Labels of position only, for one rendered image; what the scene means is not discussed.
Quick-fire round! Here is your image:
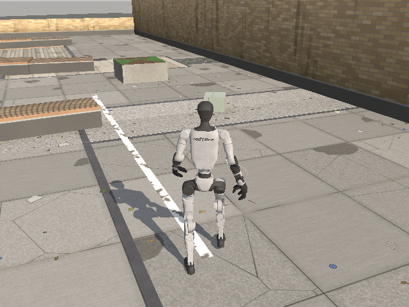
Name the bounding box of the right robot hand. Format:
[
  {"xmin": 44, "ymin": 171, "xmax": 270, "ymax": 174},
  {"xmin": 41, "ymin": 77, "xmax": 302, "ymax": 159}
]
[{"xmin": 233, "ymin": 183, "xmax": 247, "ymax": 200}]

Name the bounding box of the robot left forearm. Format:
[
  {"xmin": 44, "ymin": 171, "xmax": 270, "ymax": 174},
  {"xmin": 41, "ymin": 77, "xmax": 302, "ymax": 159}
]
[{"xmin": 172, "ymin": 153, "xmax": 181, "ymax": 170}]

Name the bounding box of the left robot thigh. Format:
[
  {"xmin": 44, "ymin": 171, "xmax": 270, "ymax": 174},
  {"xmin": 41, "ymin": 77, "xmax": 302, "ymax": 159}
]
[{"xmin": 182, "ymin": 179, "xmax": 196, "ymax": 232}]

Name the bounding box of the right robot upper arm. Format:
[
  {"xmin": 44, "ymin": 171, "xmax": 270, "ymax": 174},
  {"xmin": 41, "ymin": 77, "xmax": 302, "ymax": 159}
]
[{"xmin": 218, "ymin": 129, "xmax": 236, "ymax": 166}]

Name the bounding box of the left robot upper arm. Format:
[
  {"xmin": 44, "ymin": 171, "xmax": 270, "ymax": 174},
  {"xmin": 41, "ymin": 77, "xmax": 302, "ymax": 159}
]
[{"xmin": 174, "ymin": 128, "xmax": 192, "ymax": 162}]

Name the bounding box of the left robot hand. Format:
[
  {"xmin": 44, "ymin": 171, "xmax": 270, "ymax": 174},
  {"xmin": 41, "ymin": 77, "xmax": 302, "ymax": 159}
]
[{"xmin": 172, "ymin": 166, "xmax": 187, "ymax": 177}]

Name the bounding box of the robot right forearm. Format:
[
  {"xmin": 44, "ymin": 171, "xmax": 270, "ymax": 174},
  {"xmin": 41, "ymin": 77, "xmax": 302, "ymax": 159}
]
[{"xmin": 230, "ymin": 155, "xmax": 245, "ymax": 185}]

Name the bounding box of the robot left shin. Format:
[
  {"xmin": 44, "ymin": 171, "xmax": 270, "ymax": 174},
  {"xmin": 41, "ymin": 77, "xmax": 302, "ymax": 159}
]
[{"xmin": 184, "ymin": 221, "xmax": 194, "ymax": 265}]

